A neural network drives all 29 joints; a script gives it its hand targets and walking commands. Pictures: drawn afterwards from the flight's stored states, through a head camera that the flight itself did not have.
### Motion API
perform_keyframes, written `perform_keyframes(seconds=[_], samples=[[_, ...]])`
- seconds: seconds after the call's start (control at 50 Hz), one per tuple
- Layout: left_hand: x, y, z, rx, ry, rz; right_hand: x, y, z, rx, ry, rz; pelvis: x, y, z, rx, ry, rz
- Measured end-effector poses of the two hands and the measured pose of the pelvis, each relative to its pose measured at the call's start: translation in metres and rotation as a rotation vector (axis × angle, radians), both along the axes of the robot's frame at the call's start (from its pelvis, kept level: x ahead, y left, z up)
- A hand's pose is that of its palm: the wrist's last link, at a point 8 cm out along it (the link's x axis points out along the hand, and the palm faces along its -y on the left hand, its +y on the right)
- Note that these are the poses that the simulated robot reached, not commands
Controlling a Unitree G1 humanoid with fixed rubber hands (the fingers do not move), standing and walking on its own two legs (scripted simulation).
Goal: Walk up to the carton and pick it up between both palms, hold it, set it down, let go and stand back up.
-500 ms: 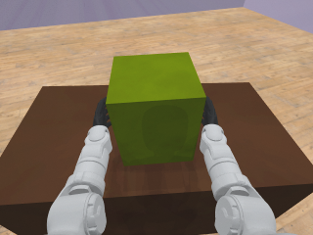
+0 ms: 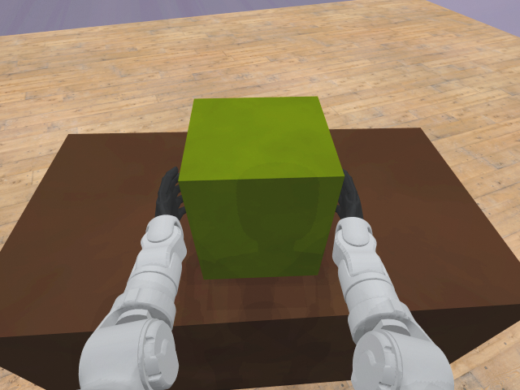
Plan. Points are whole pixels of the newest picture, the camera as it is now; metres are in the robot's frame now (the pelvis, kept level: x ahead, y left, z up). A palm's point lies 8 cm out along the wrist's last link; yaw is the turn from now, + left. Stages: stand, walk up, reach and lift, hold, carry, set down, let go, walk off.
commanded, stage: set down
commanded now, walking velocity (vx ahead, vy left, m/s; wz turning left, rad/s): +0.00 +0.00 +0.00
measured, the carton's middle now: (258, 191) +0.43 +0.02 +0.08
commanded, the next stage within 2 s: none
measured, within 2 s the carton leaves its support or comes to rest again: rests again in 1.64 s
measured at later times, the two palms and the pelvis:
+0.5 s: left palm (173, 221) +0.39 +0.17 +0.05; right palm (346, 222) +0.38 -0.13 +0.06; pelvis +0.01 +0.00 +0.00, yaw +0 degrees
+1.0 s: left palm (178, 224) +0.41 +0.17 +0.01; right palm (340, 227) +0.40 -0.13 +0.02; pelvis +0.02 +0.00 +0.00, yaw +0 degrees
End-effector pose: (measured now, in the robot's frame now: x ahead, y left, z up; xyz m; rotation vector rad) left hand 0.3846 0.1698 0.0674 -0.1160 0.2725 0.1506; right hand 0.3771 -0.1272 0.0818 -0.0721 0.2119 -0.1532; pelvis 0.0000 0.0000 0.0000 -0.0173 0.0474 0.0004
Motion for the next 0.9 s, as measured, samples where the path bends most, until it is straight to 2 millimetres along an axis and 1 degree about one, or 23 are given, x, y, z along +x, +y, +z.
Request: perform_keyframes(seconds=[0.16, 0.4, 0.9], samples=[[0.001, -0.001, -0.002, -0.002, -0.012, 0.006, 0.0, -0.001, -0.004, -0.017, -0.008, 0.005, 0.002, 0.0, 0.0, 0.001, 0.003, 0.0], [0.002, -0.002, -0.017, -0.008, 0.021, 0.009, 0.001, -0.002, -0.019, -0.031, 0.026, 0.013, 0.004, -0.001, 0.0, 0.001, 0.016, 0.0], [0.019, -0.002, -0.046, 0.007, 0.034, 0.016, 0.016, -0.003, -0.049, -0.055, 0.051, 0.031, 0.015, -0.001, -0.001, 0.001, 0.115, -0.002]])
